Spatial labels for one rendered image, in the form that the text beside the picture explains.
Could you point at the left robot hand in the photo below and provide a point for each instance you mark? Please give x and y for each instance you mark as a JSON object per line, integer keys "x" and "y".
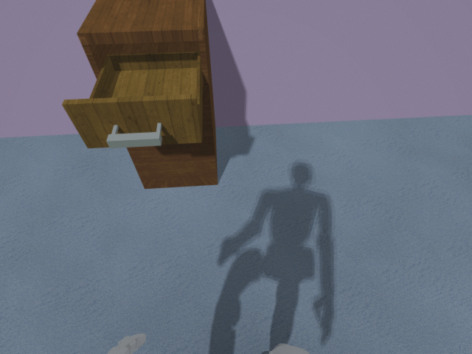
{"x": 129, "y": 345}

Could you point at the handle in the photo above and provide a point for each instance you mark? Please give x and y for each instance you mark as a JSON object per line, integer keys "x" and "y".
{"x": 129, "y": 140}

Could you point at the cabinet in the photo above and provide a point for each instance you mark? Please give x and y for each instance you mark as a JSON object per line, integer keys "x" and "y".
{"x": 115, "y": 27}

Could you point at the drawer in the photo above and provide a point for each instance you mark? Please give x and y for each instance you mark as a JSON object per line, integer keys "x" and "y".
{"x": 137, "y": 91}

